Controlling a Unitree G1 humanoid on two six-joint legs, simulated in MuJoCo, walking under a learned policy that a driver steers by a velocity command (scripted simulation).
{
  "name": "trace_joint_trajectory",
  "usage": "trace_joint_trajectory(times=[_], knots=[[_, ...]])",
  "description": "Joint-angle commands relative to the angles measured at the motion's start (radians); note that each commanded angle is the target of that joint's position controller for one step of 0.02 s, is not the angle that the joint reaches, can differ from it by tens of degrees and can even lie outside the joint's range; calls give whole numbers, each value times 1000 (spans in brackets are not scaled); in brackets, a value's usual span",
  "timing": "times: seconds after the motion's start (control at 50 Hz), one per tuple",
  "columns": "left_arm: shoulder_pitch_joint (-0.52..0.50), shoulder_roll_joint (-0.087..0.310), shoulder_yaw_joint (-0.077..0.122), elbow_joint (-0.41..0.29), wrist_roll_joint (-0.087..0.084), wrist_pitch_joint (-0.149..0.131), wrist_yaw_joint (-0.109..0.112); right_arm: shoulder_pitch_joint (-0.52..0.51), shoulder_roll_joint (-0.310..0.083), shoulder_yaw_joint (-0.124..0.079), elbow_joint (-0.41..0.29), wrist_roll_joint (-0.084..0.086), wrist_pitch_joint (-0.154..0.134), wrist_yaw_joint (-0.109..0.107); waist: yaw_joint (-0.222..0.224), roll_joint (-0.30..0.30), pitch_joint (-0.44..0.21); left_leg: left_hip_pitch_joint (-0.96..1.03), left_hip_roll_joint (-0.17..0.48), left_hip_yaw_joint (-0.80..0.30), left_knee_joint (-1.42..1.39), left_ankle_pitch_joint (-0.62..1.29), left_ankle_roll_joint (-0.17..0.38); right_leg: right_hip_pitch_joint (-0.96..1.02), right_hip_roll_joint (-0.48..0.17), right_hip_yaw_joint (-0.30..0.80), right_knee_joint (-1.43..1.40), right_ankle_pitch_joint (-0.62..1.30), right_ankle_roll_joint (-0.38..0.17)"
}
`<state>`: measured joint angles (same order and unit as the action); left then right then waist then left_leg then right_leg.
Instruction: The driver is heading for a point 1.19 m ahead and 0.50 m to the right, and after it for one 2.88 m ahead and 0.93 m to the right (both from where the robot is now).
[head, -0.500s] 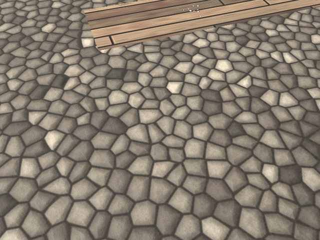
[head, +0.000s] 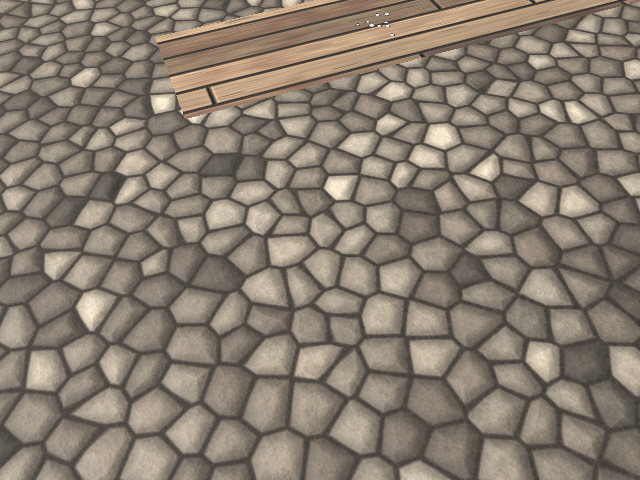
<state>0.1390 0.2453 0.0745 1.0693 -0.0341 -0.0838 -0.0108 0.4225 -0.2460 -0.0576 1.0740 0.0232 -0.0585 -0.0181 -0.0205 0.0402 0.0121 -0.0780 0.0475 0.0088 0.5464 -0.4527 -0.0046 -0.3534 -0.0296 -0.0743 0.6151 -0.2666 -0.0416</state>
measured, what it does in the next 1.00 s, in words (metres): walks ahead, turning right: left foot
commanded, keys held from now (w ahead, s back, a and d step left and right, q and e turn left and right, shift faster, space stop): w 0.38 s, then w+e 0.62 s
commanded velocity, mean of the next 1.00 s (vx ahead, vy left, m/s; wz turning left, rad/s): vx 0.47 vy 0.00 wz -0.24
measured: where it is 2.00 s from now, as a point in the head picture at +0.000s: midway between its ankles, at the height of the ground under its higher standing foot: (471, 276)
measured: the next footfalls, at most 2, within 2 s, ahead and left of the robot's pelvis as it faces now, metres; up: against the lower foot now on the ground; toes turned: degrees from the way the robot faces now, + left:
left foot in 0.52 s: +0.46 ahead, +0.11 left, +0.00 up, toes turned +0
right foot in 1.06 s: +0.69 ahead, -0.20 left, +0.00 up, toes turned -24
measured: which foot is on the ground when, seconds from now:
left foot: down 0.00-0.00, up 0.02-0.50, down 0.52-1.00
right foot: down 0.00-0.52, up 0.54-1.00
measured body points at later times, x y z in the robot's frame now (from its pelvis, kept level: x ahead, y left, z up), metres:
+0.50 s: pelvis +0.25 +0.00 -0.01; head +0.29 -0.01 +0.44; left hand +0.15 +0.25 -0.14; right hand +0.49 -0.22 -0.10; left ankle +0.42 +0.10 -0.72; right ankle +0.03 -0.11 -0.72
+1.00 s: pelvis +0.52 -0.03 +0.01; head +0.54 -0.05 +0.45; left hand +0.77 +0.14 -0.10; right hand +0.45 -0.30 -0.14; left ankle +0.42 +0.11 -0.72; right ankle +0.65 -0.20 -0.69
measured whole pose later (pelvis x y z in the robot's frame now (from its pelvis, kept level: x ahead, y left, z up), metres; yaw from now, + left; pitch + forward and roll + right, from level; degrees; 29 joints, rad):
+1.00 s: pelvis +0.52 -0.03 +0.01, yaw -18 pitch +1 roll +3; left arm 0.07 0.23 0.06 0.82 -0.02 -0.04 -0.05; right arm 0.31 -0.26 -0.08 0.97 0.01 -0.08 -0.02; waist -0.06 -0.02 0.03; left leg 0.08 0.01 0.30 0.26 -0.35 -0.03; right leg -0.64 -0.11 -0.04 0.68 -0.06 -0.07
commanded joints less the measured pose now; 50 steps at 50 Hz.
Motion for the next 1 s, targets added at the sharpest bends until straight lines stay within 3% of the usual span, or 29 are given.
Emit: trace_joint_trajectory(times=[0.02, 0.04, 0.06, 0.08, 0.1, 0.12, 0.16, 0.22, 0.28, 0.36, 0.42, 0.46, 0.48, 0.5, 0.52, 0.54, 0.56, 0.58, 0.6, 0.62, 0.64, 0.68, 0.74, 0.8, 0.86, 0.94, 0.98, 1.0], knots=[[455, 239, 47, 81, 27, -17, -7, -102, 12, 16, -139, 5, -45, 0, 171, -393, -130, -655, -130, -23, 629, -127, 36, 596, -371, 827, -440, -228, -252], [350, 177, 21, 67, 30, -36, -14, -125, -47, 2, -143, 37, -59, 3, 121, -248, -51, -743, -56, -129, 777, -84, 67, 520, -392, 839, -454, -344, -252], [250, 121, 2, 31, 23, -46, -20, -167, -75, -2, -160, 42, -67, 10, 95, -179, 29, -782, -1, -120, 781, 28, 103, 432, -359, 693, -444, -329, -211], [167, 95, -11, 2, 27, -48, -27, -170, -80, -8, -151, 30, -66, 8, 62, -118, 62, -745, 47, -98, 739, 137, 112, 355, -306, 552, -449, -221, -175], [132, 84, -18, -12, 31, -47, -29, -162, -83, -16, -146, 13, -61, 4, 40, -109, 68, -697, 78, -91, 668, 211, 112, 297, -264, 445, -460, -105, -148], [134, 64, -26, -12, 36, -41, -26, -151, -87, -22, -141, 7, -51, 6, 25, -125, 60, -633, 94, -82, 620, 252, 106, 262, -221, 355, -471, -15, -125], [199, 65, -30, 4, 36, -35, -13, -167, -69, -24, -144, 5, -36, 11, 28, -124, 60, -621, 94, -46, 556, 303, 80, 266, -185, 260, -484, 158, -123], [258, 99, -28, 11, 38, -29, 9, -282, -50, -22, -192, -6, -28, 13, 44, -88, 79, -702, 91, -28, 418, 390, 36, 300, -189, 209, -499, 323, -142], [278, 98, -30, -1, 38, -20, 22, -409, -28, -10, -238, -2, -33, 23, 69, -95, 97, -672, 67, 0, 213, 504, 21, 288, -162, 149, -521, 334, -131], [348, 101, -25, 8, 26, -14, 26, -536, -26, 2, -277, 5, -41, 46, 102, -98, 132, -638, 30, 30, 53, 554, 33, 350, -176, 114, -528, 328, -132], [379, 104, -17, 14, 19, 0, 28, -599, -36, 6, -315, 9, -54, 66, 95, -104, 144, -647, 16, 18, -14, 486, 63, 457, -221, 132, -462, 434, -133], [347, 134, -4, -3, 20, 8, 31, -542, -77, -7, -314, 7, -63, 70, 42, -131, 90, -532, -22, 28, -46, 417, 86, 497, -234, 146, -370, 658, -117], [329, 153, 2, -13, 24, 12, 31, -464, -111, -22, -298, 6, -66, 66, -4, -162, 25, -404, -58, 50, -38, 385, 101, 497, -228, 149, -277, 844, -108], [300, 149, 0, -26, 29, 19, 28, -285, -160, -48, -250, 11, -66, 57, -97, -168, -83, -165, -78, 61, -49, 409, 129, 439, -184, 122, -88, 929, -83], [276, 119, -14, -58, 40, 17, 24, -77, -224, -67, -208, -6, -63, 43, -174, -129, -241, 202, 74, -96, 14, 415, 187, 197, -133, 108, 199, 688, -52], [431, -49, -55, -67, 28, 0, 14, 14, -298, -81, -177, -33, -58, 44, -89, 153, -450, 578, 369, -596, -84, 202, 343, -194, 57, 94, 600, -48, 12], [396, 35, -37, -50, -4, -23, 10, 9, -202, -53, -182, -34, -57, 45, -118, 151, -474, 537, 386, -766, -227, 127, 334, -275, 57, 243, 741, -291, -1], [288, 106, -13, -91, -28, -29, 14, -97, -150, -37, -188, -22, -59, 41, -94, 123, -272, 377, 353, -577, -248, 143, 269, -359, 2, 217, 780, -233, -8], [231, 107, -11, -107, -25, -29, 23, -185, -111, -24, -203, -19, -63, 40, -61, 40, -162, 197, 320, -423, -276, 224, 233, -337, -54, 188, 745, -136, -11], [206, 93, -3, -110, -10, -22, 32, -235, -84, -18, -199, -25, -69, 44, -29, 0, -97, 48, 284, -315, -314, 289, 207, -286, -88, 178, 692, -74, -13], [233, 70, 4, -103, -5, -4, 34, -266, -59, -11, -192, -35, -73, 48, 11, 21, -64, -50, 240, -214, -348, 321, 184, -219, -116, 186, 651, -38, -18], [264, 20, 4, -106, -9, 28, 32, -270, -55, -15, -174, -38, -76, 48, 42, 47, -31, -139, 222, -115, -401, 332, 187, -175, -133, 175, 615, -21, -22], [181, 37, 15, -160, 1, 54, 37, -261, -94, -27, -159, -39, -80, 31, 53, 32, 29, -161, 225, -23, -448, 368, 200, -277, -146, 184, 537, 74, -7], [95, 45, 18, -201, 11, 45, 20, -223, -123, -35, -151, -42, -72, 9, 36, 11, 45, -101, 216, 55, -452, 415, 192, -349, -137, 182, 380, 227, 9], [-18, 29, 6, -241, 15, 33, -5, -186, -150, -41, -153, -36, -62, -5, -1, -10, 64, -51, 212, 133, -448, 447, 174, -340, -120, 112, 208, 324, 9], [-144, 28, -5, -310, 13, 33, -33, -111, -176, -52, -142, -17, -38, -9, -46, -17, 100, 96, 251, 178, -395, 488, 163, -382, -100, 51, 84, 263, -13], [-158, 44, -1, -340, 11, 35, -45, -109, -193, -60, -146, -7, -23, -7, -34, 1, 92, 158, 269, 200, -330, 623, 146, -357, -73, 15, 51, 169, -38], [-140, 62, 7, -350, 10, 37, -49, -124, -208, -64, -155, -5, -16, -8, -12, 20, 66, 173, 271, 216, -268, 794, 134, -299, -41, -15, 45, 118, -57]])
